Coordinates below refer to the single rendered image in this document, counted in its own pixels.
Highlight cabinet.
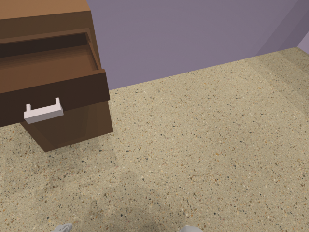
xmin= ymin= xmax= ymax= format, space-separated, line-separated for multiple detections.
xmin=0 ymin=0 xmax=113 ymax=152

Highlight drawer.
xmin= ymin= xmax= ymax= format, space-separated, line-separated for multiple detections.
xmin=0 ymin=32 xmax=110 ymax=127

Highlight handle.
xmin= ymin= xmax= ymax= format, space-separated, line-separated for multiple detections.
xmin=24 ymin=98 xmax=64 ymax=124

